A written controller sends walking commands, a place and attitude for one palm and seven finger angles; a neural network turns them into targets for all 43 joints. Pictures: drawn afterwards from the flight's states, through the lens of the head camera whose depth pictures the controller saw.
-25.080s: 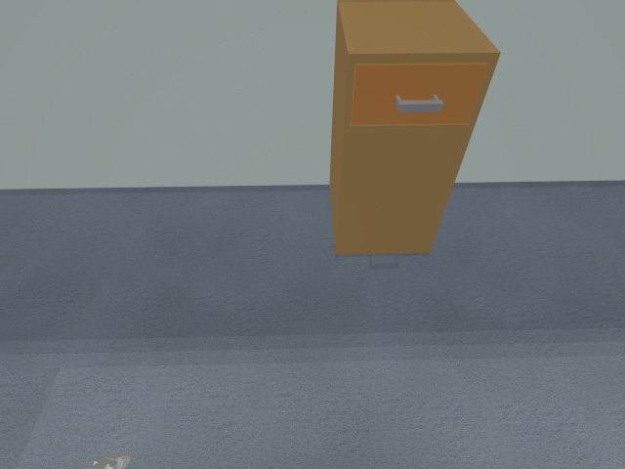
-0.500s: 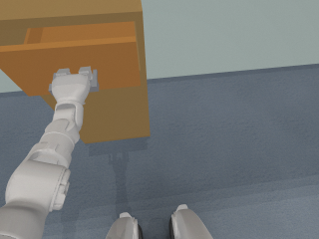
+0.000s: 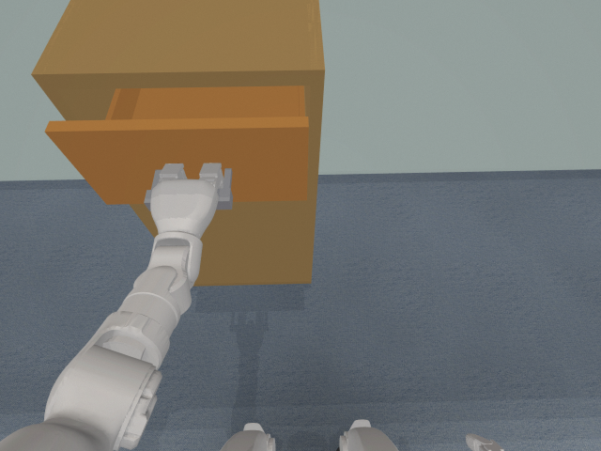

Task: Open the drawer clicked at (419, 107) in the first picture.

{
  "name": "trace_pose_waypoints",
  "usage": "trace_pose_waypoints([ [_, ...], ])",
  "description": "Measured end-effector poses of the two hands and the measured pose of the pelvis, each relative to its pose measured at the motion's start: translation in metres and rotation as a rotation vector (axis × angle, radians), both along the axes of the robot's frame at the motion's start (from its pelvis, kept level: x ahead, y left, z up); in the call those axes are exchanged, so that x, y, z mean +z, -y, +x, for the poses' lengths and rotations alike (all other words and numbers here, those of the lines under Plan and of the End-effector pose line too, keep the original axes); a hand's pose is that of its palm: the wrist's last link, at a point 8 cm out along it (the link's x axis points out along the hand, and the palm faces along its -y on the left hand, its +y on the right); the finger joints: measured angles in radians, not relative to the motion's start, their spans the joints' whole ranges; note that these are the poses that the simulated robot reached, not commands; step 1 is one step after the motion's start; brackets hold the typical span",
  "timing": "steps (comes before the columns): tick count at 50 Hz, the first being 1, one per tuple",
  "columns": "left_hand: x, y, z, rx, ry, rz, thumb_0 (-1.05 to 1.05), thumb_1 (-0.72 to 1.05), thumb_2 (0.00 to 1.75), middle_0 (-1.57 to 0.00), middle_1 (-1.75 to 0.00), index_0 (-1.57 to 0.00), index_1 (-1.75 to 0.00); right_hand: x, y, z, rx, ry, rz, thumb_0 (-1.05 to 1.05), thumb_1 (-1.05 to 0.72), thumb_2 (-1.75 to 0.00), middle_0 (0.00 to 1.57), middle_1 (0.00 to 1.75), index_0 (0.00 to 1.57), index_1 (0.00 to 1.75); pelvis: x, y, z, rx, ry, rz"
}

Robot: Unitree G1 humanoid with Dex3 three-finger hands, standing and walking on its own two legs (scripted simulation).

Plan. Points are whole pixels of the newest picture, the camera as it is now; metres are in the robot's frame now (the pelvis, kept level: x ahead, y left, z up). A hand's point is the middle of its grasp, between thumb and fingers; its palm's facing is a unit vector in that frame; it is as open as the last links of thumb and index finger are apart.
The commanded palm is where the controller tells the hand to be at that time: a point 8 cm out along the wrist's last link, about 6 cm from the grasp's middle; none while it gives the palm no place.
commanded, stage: pull the drawer open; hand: left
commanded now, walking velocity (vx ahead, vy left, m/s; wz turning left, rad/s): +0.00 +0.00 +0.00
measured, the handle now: (191, 187) +0.49 +0.17 +0.00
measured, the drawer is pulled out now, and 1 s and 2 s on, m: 0.08 0.23 0.27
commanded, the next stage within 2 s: relax the arm and regain balance in 0.28 s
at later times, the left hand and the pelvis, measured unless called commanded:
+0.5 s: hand (193, 244) +0.39 +0.15 +0.01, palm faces -0.26 -0.49 -0.83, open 9.7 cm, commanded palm none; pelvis +0.01 +0.00 +0.03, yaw -6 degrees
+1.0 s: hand (178, 316) +0.28 +0.15 +0.03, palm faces -0.28 -0.71 -0.65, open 13.6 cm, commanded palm none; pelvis -0.02 -0.05 +0.06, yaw -9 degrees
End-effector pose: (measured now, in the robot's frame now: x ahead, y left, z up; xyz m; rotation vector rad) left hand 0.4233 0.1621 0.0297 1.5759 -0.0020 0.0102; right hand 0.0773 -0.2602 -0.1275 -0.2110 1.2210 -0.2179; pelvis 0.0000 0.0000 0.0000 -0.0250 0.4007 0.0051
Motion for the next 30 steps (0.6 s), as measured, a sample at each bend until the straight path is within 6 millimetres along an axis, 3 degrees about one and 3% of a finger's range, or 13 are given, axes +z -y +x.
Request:
trace_pose_waypoints([
  [6, 0.002, 0.001, 0.013, 0.036, -0.058, 0.000, -0.01, 0.73, 0.84, -0.41, -1.35, -0.41, -1.35, -0.001, 0.002, -0.009, -0.017, -0.003, -0.005, 0.01, -0.90, -0.90, 0.20, 0.30, 0.21, 0.29, -0.001, 0.003, -0.005, -0.002, -0.004, 0.003],
  [13, 0.003, -0.001, 0.012, 0.024, -0.084, -0.035, 0.00, 0.73, 0.82, -0.38, -1.35, -0.41, -1.35, 0.000, 0.005, -0.055, -0.082, -0.070, 0.003, 0.01, -0.90, -0.90, 0.20, 0.30, 0.21, 0.29, -0.001, 0.007, -0.009, -0.029, 0.000, 0.008],
  [19, 0.003, -0.002, -0.005, -0.016, -0.065, -0.049, 0.01, 0.74, 0.79, -0.35, -1.35, -0.41, -1.35, 0.004, 0.006, -0.085, -0.137, -0.136, 0.018, 0.01, -0.90, -0.90, 0.20, 0.30, 0.20, 0.29, 0.004, 0.007, -0.004, -0.051, 0.010, 0.010],
  [21, 0.010, -0.005, -0.014, 0.058, -0.063, -0.338, 0.05, 0.58, 0.72, -0.29, -1.25, -0.41, -1.25, 0.006, 0.006, -0.089, -0.126, -0.148, -0.004, 0.01, -0.90, -0.90, 0.20, 0.30, 0.20, 0.29, 0.010, 0.007, -0.005, -0.073, 0.091, 0.021],
  [22, 0.014, -0.006, -0.020, 0.073, -0.110, -0.404, 0.07, 0.47, 0.67, -0.23, -1.17, -0.43, -1.18, 0.008, 0.006, -0.090, -0.136, -0.138, -0.007, 0.01, -0.90, -0.90, 0.20, 0.30, 0.21, 0.29, 0.015, 0.007, -0.003, -0.085, 0.132, 0.024],
  [26, 0.033, -0.016, -0.050, 0.133, -0.364, -0.541, 0.07, 0.05, 0.50, -0.11, -0.92, -0.47, -0.86, 0.009, 0.007, -0.089, -0.213, -0.064, 0.025, 0.01, -0.90, -0.90, 0.20, 0.30, 0.20, 0.29, 0.037, 0.005, 0.012, -0.137, 0.259, 0.030],
  [30, 0.044, -0.020, -0.080, 0.224, -0.458, -0.693, 0.05, -0.23, 0.40, -0.13, -0.75, -0.47, -0.65, 0.006, 0.008, -0.087, -0.245, -0.017, 0.090, 0.01, -0.90, -0.90, 0.20, 0.30, 0.20, 0.29, 0.051, 0.013, 0.021, -0.237, 0.337, 0.043],
])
